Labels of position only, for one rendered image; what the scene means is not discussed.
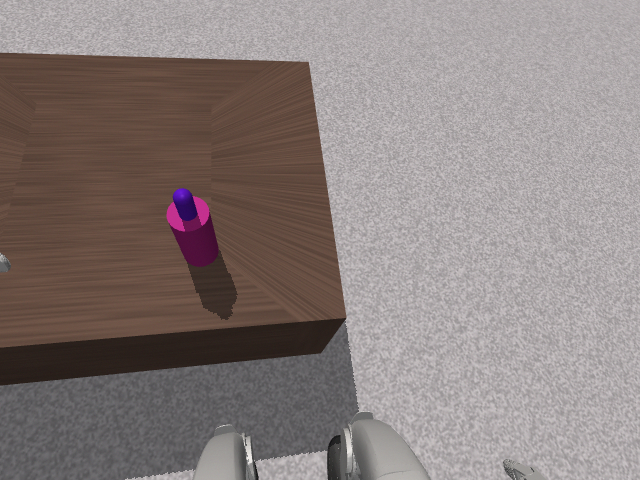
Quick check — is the right robot hand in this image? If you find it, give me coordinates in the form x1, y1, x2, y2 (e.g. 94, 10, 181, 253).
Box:
503, 459, 546, 480

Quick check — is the bottle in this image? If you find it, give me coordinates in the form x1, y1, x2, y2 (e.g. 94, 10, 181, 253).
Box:
166, 188, 219, 267

